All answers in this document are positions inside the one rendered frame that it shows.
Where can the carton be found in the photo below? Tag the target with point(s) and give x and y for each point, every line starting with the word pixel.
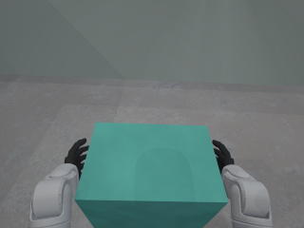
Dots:
pixel 147 175

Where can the right robot hand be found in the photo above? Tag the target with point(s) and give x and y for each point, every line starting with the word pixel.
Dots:
pixel 223 155

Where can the robot left forearm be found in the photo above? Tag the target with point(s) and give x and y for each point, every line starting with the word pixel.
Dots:
pixel 51 200

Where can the left robot hand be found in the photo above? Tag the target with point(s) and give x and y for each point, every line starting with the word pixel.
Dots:
pixel 73 156

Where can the robot right forearm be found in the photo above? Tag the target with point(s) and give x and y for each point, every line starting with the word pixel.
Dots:
pixel 249 199

